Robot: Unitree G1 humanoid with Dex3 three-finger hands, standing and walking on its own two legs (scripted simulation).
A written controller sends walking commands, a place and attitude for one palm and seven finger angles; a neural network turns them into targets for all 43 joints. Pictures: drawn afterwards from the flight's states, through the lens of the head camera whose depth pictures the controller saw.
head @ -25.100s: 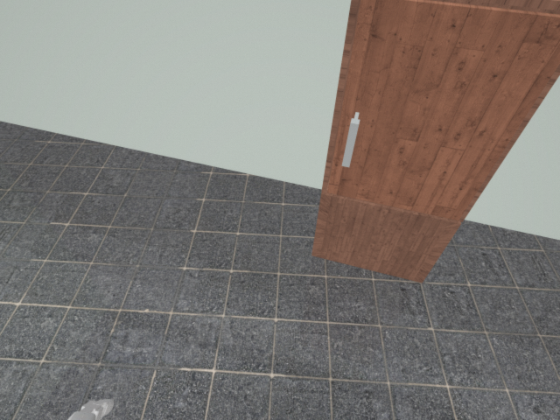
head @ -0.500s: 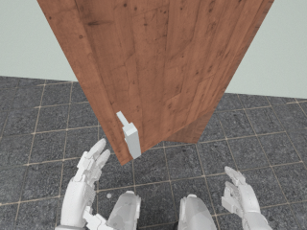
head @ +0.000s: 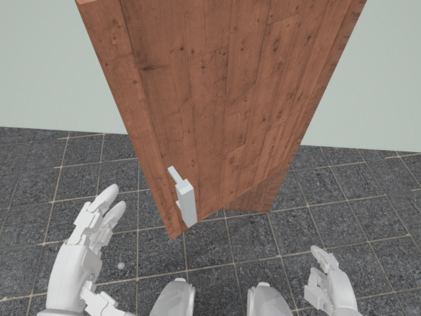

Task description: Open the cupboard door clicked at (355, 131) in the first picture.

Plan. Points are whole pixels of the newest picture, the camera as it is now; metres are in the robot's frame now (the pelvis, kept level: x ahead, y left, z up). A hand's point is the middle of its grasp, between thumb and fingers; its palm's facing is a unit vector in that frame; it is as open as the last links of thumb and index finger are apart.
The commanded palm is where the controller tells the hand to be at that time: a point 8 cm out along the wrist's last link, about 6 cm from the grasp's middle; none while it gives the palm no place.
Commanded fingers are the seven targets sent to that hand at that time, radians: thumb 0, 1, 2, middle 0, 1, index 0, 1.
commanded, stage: draw the hand back to the body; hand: left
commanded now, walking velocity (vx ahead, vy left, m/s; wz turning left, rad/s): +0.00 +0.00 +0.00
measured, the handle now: (182, 197) +0.33 +0.09 +0.03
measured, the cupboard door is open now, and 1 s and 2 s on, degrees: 39 39 39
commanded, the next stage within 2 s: step back with the hand held close in 1.32 s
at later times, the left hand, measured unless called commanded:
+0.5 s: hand (46, 239) +0.20 +0.22 +0.16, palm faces +0.21 -0.91 -0.36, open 14.3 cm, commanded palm +0.17 +0.27 +0.20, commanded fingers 0.00 0.17 0.58 -0.17 -0.30 -0.17 -0.30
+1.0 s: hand out of the picture +0.24 +0.27 +0.30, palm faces +0.47 -0.78 -0.41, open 8.5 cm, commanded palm +0.19 +0.30 +0.30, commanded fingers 0.00 0.90 0.90 -0.20 -0.30 -0.20 -0.30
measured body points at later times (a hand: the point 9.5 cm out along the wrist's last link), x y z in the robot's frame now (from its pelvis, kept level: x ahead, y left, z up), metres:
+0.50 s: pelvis +0.04 +0.02 +0.08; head +0.03 +0.00 +0.53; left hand +0.18 +0.27 +0.18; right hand +0.22 -0.20 +0.02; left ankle +0.03 +0.11 -0.61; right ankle +0.04 -0.12 -0.61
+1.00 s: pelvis +0.05 +0.01 +0.12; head +0.03 -0.01 +0.57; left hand +0.21 +0.31 +0.32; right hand +0.24 -0.21 +0.05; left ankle +0.03 +0.11 -0.61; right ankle +0.04 -0.12 -0.61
